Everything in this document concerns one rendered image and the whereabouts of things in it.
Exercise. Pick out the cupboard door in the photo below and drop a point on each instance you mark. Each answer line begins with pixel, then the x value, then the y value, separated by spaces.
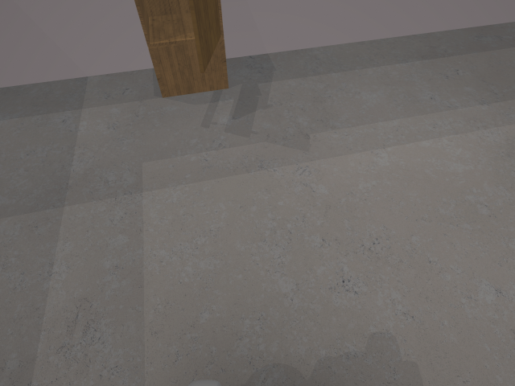
pixel 206 26

